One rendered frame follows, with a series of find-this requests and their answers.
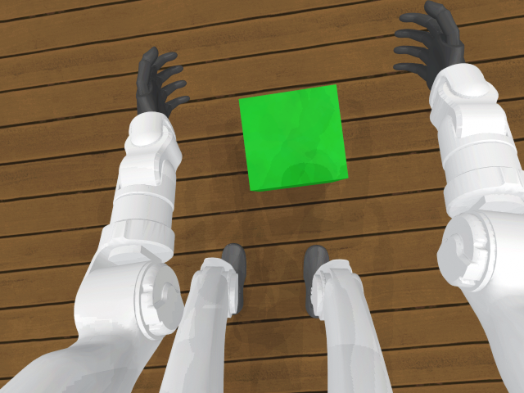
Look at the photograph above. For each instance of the robot right forearm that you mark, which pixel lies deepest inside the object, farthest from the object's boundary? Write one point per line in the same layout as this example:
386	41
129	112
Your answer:
477	150

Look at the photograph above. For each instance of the robot left forearm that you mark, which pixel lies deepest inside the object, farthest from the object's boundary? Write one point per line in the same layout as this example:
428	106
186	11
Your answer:
141	219

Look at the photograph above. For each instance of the right robot upper arm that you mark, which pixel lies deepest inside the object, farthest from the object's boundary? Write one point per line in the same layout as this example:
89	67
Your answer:
482	253

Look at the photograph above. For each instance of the robot right hand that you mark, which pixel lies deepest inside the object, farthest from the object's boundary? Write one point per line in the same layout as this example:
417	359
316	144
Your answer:
443	42

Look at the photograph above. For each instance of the robot right thigh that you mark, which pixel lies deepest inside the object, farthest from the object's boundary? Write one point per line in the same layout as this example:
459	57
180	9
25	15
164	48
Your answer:
355	363

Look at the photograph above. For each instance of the carton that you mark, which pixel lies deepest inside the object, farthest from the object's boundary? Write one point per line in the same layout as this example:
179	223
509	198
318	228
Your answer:
293	139

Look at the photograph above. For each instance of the robot left hand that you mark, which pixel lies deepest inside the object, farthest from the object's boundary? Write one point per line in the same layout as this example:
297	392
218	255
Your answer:
150	95

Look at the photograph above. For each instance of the left robot upper arm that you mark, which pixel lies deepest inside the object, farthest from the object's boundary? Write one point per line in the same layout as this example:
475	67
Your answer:
122	314

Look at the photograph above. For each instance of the robot right shin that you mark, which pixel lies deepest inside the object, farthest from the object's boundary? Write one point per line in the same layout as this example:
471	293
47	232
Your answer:
335	264

